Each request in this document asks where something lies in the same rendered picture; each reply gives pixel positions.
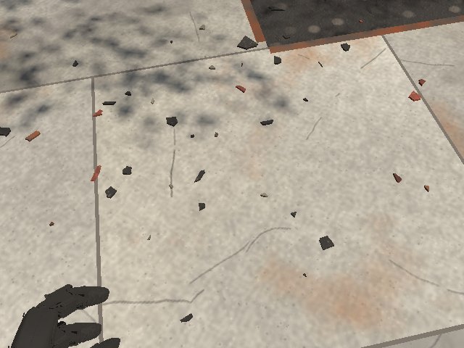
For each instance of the robot left hand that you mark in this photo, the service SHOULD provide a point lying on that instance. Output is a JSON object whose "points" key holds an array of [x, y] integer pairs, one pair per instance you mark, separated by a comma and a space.
{"points": [[40, 328]]}

